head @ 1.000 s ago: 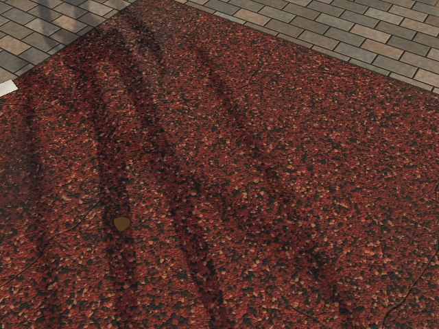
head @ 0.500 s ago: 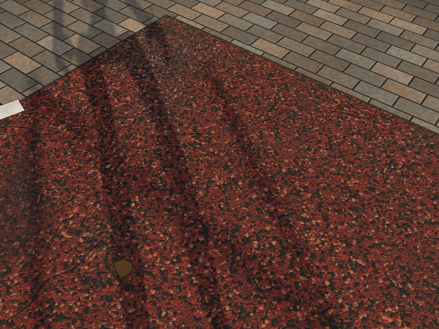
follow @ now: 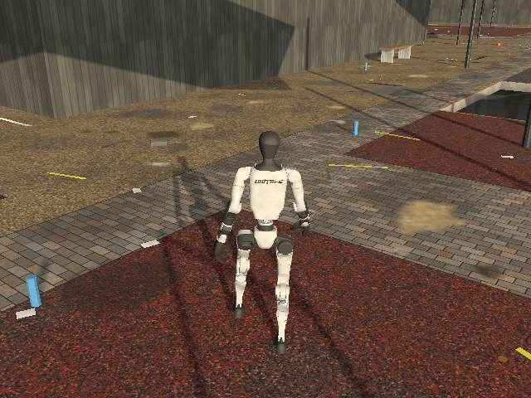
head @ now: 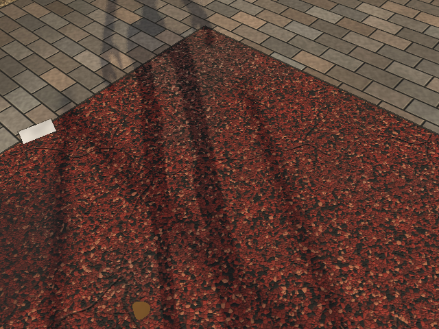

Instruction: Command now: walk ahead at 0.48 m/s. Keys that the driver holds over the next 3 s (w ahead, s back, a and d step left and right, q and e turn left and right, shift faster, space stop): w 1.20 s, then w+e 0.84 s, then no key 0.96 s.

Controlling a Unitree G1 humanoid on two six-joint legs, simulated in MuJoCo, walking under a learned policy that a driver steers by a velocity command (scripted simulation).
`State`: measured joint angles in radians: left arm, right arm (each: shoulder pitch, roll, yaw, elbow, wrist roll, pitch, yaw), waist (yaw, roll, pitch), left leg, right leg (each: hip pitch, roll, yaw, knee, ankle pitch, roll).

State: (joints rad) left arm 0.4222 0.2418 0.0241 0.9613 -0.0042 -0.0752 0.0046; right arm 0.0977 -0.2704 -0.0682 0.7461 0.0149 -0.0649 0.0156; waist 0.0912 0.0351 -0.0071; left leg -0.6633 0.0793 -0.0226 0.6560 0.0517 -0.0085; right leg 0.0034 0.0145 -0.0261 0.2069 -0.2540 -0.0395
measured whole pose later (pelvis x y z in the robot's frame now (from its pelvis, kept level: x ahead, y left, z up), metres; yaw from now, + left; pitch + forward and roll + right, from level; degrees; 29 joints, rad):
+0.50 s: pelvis +0.28 +0.05 +0.00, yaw +0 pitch +1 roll +2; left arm 0.10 0.29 0.06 0.83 0.00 -0.07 0.00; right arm 0.34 -0.26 -0.06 0.91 0.00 -0.08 0.01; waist -0.06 -0.04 0.02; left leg -0.04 -0.08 0.05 0.21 -0.19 0.06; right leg -0.68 -0.14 0.04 0.74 0.01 0.01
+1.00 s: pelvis +0.57 -0.01 +0.00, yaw +0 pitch +1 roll -1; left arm 0.33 0.25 0.05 0.91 0.00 -0.09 -0.02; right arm 0.11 -0.29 -0.06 0.87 0.01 -0.06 0.00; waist 0.06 0.04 0.02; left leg -0.66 0.13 -0.05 0.82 -0.07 0.00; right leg -0.08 0.07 -0.05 0.22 -0.16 -0.07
